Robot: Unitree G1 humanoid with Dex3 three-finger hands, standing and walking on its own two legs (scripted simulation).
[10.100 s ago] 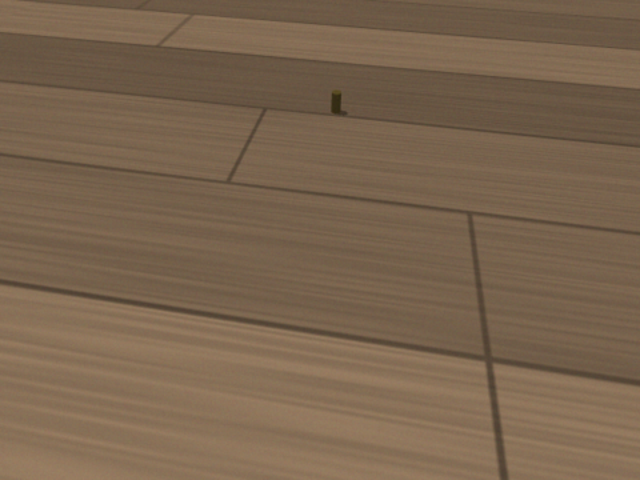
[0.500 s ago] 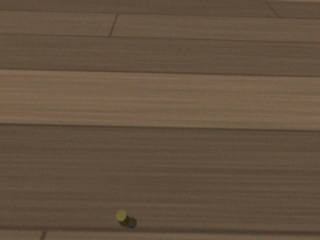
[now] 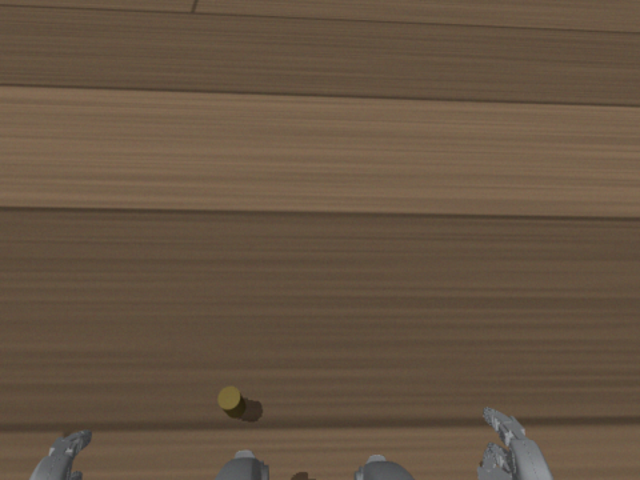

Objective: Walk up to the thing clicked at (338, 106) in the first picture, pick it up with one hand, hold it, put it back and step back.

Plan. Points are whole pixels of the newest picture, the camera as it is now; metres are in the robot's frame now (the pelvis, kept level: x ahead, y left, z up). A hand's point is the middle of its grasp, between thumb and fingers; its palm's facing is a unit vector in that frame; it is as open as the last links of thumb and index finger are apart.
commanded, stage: go down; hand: left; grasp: from the side
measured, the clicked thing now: (232, 402) +0.35 +0.20 -0.65
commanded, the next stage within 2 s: none
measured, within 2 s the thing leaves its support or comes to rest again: neither
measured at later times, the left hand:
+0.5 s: hand out of the picture +0.15 +0.28 -0.17, palm faces -0.02 -0.91 -0.41, open 15.7 cm
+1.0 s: hand (110, 429) +0.24 +0.33 -0.25, palm faces -0.02 -0.86 -0.50, open 15.8 cm
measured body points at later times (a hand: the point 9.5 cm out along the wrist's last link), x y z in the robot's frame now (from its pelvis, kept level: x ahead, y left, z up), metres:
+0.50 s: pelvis +0.00 +0.00 -0.05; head +0.12 +0.01 +0.38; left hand +0.15 +0.33 -0.14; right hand +0.18 -0.26 -0.14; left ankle +0.02 +0.13 -0.68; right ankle +0.00 -0.13 -0.68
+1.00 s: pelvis -0.05 +0.00 -0.17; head +0.13 +0.01 +0.25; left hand +0.24 +0.37 -0.22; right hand +0.12 -0.27 -0.29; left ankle +0.02 +0.13 -0.68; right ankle +0.00 -0.13 -0.68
